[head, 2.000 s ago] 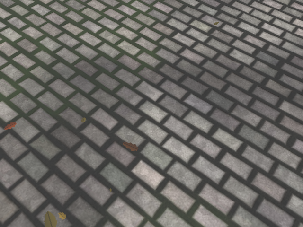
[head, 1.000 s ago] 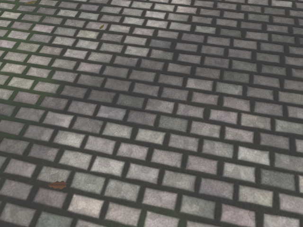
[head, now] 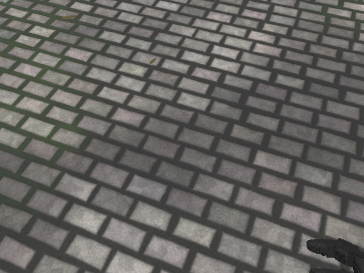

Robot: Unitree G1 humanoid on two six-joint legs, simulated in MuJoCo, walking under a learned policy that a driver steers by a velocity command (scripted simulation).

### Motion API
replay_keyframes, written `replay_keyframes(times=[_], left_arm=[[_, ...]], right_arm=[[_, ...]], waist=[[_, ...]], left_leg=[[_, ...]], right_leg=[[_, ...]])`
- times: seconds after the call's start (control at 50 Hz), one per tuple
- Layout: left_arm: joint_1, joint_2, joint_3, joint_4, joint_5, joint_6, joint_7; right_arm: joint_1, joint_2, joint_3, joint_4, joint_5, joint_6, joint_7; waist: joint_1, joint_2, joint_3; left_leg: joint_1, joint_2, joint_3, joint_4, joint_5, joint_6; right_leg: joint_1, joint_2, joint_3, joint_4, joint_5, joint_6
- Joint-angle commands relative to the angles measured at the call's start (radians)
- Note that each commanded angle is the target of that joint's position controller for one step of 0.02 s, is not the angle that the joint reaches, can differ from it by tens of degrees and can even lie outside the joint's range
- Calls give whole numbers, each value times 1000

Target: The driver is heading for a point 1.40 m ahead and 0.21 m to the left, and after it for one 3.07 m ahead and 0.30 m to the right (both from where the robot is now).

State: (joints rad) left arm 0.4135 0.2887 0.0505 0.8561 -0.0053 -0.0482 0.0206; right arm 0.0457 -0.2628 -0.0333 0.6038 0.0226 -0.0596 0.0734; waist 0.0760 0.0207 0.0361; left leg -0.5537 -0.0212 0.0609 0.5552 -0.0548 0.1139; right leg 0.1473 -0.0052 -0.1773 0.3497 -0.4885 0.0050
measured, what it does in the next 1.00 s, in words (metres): walks ahead, turning left: right foot, then left foot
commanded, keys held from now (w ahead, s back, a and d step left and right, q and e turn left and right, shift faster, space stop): w+q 0.46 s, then w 0.54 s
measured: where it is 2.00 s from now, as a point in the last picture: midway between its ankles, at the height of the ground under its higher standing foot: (157, 127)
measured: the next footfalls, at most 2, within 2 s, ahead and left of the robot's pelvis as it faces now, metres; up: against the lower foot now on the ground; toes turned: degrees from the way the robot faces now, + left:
right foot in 0.48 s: +0.47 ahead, -0.08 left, +0.00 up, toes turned +21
left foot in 1.00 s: +0.63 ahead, +0.25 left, +0.00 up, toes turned +23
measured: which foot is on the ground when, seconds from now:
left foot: down 0.00-0.50, up 0.52-0.98, down 1.00-1.00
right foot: down 0.00-0.02, up 0.04-0.46, down 0.48-1.00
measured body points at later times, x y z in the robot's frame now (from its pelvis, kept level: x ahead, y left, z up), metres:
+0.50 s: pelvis +0.29 -0.01 +0.01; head +0.32 -0.01 +0.46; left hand +0.44 +0.28 -0.05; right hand +0.42 -0.29 -0.10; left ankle +0.15 +0.08 -0.71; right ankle +0.44 -0.10 -0.72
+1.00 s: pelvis +0.53 +0.09 +0.01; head +0.55 +0.11 +0.46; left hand +0.39 +0.35 -0.12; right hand +0.85 -0.01 -0.04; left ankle +0.59 +0.23 -0.72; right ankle +0.44 -0.10 -0.71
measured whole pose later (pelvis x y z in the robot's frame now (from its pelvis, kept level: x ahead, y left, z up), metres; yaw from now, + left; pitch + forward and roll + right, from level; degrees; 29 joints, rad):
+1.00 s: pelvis +0.53 +0.09 +0.01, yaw +22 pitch +2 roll -1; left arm 0.43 0.31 0.05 0.87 -0.02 -0.05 0.00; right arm 0.02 -0.26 -0.02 0.62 0.01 -0.08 0.04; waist 0.10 0.01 0.02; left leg -0.46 0.01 0.01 0.50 -0.08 0.07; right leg 0.02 -0.01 -0.02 0.40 -0.42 0.02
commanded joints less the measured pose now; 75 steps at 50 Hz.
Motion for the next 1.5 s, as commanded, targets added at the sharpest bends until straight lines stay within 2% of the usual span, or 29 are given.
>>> replay_keyframes(times=[0.02,0.04,0.06,0.08,0.12,0.14,0.2,0.32,0.4,0.46,0.48,0.5,0.52,0.54,0.58,0.6,0.64,0.78,0.92,0.98,1.0,1.02,1.04,1.06,1.12,1.2,1.32,1.42,1.5], left_arm=[[-10,144,23,-106,28,-12,18],[79,42,-16,-145,24,-45,-7],[-49,165,14,-159,-9,-79,-25],[-140,170,14,-199,-37,-94,-32],[-175,142,14,-199,5,-92,-16],[-137,144,16,-203,9,-81,-17],[-119,121,13,-199,26,-51,-12],[-369,64,-10,-264,18,-58,-17],[-416,113,9,-282,-1,-73,-34],[-301,148,36,-257,-6,-84,-34],[-196,178,50,-243,8,-90,-28],[-55,227,59,-230,18,-87,-21],[11,290,79,-172,20,-74,-35],[-31,182,58,-198,2,-73,-42],[-111,117,34,-205,13,-62,-39],[-135,95,27,-196,16,-59,-39],[-145,82,21,-182,16,-65,-36],[-90,153,36,-119,-8,-54,-31],[-9,186,42,-52,-24,-24,-27],[-29,185,38,-50,-23,-11,-18],[-40,136,15,-80,2,-14,-15],[73,21,-21,-104,4,-33,-19],[20,123,2,-90,-16,-50,-24],[-66,165,17,-117,-36,-60,-29],[-115,132,18,-122,-6,-51,-26],[-119,78,8,-118,-8,-14,-25],[-287,55,0,-164,-14,-19,-43],[-418,44,-7,-236,-16,-21,-72],[-379,79,12,-270,-11,-16,-92]], right_arm=[[385,-269,-103,11,2,16,-39],[344,-309,-102,-15,2,5,-36],[357,-219,-85,-15,-4,5,-38],[315,-191,-75,-9,-8,0,-42],[198,-155,-62,-24,-11,-7,-42],[169,-161,-61,-38,-26,-9,-47],[161,-158,-62,-20,-14,-16,-57],[249,-199,-73,30,0,2,-83],[298,-193,-73,54,8,15,-87],[276,-172,-69,51,1,23,-87],[285,-119,-50,47,-6,20,-83],[336,-46,-25,39,-28,17,-82],[457,-47,-20,19,19,6,-83],[425,-150,-38,53,26,6,-88],[248,-168,-46,27,0,10,-88],[200,-151,-47,15,-15,7,-86],[224,-118,-41,17,-6,5,-75],[54,-51,-8,-15,-16,-11,-57],[-81,-84,-17,-59,-1,-25,-32],[153,-161,-60,9,-13,-24,-43],[337,-232,-81,42,-24,-19,-55],[381,-312,-95,59,-27,-12,-54],[384,-215,-71,59,-14,-11,-52],[319,-183,-57,57,-12,-14,-53],[189,-121,-38,50,-32,-22,-45],[184,-138,-48,88,-29,-48,-49],[232,-170,-53,146,-32,-50,-67],[307,-188,-58,204,-19,-25,-74],[291,-226,-69,205,-12,9,-92]], waist=[[-222,67,-289],[-126,253,-441],[-204,100,-422],[-188,54,-258],[-100,-87,-94],[-60,-16,-85],[-37,-2,-55],[-135,35,-30],[-143,71,-42],[-68,109,-69],[-19,78,-154],[7,-83,-300],[-51,-424,-339],[-19,-237,-233],[-13,-72,-74],[-22,-54,-25],[-59,-128,-27],[-17,-96,-4],[-3,-109,24],[-139,-86,-124],[-213,9,-269],[-153,277,-381],[-191,185,-351],[-178,139,-206],[-90,66,-73],[-60,53,-36],[-121,23,19],[-168,6,58],[-113,58,-14]], left_leg=[[739,130,-271,4,24,130],[1021,372,-882,-149,-193,354],[987,338,-851,-232,-298,293],[842,300,-694,-255,-262,242],[548,207,-504,-294,-42,184],[458,199,-486,-317,33,203],[305,160,-394,-348,122,207],[227,75,-319,-313,-8,117],[348,122,-443,-216,-101,94],[378,122,-497,-94,-73,53],[344,74,-440,62,-63,20],[216,-7,-326,358,-328,-25],[-137,-88,-230,640,-553,-74],[-224,-25,-272,738,-486,-90],[-206,32,-222,721,-334,-97],[-193,56,-216,656,-291,-94],[-123,89,-187,582,-255,-100],[-84,107,-103,183,-24,-123],[15,64,-78,-23,-4,-78],[391,16,-32,-94,-14,-13],[684,186,-218,-59,8,51],[964,403,-669,-158,-188,206],[925,395,-759,-238,-336,202],[808,362,-624,-259,-306,164],[510,257,-398,-333,-44,128],[404,246,-250,-418,66,140],[433,222,-63,-454,101,78],[609,275,-5,-406,157,57],[699,286,51,-196,660,13]], right_leg=[[-427,-138,17,742,718,-40],[-809,77,179,1086,-88,9],[-907,18,326,1121,-34,-8],[-940,-23,304,1061,52,-23],[-852,-93,281,878,154,-15],[-792,-103,287,867,171,0],[-744,-113,254,747,206,55],[-645,-29,224,299,575,82],[-609,-4,272,169,527,59],[-452,-1,256,104,416,-1],[-275,-68,294,100,403,-49],[-23,-254,494,106,368,-112],[169,-425,999,-25,56,-277],[99,-393,1004,-77,-123,-254],[-103,-297,700,-82,80,-197],[-171,-249,608,-103,198,-190],[-235,-216,520,-137,321,-199],[-251,-195,336,-205,495,-214],[-153,-248,310,-149,567,-174],[-197,-180,227,142,874,-118],[-389,-129,185,435,653,-78],[-766,43,172,771,-5,-15],[-886,7,287,894,-89,-19],[-943,-40,273,907,-3,-31],[-823,-125,251,785,185,-13],[-796,-136,249,689,290,21],[-797,-95,244,383,592,6],[-860,-75,206,260,549,-33],[-734,7,102,243,345,-94]])
Keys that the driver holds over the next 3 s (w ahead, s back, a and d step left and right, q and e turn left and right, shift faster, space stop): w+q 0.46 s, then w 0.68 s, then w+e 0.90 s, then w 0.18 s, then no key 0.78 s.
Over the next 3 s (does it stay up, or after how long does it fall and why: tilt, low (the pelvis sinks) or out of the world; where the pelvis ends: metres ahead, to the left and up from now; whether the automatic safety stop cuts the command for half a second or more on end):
stays up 1.36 0.21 0.02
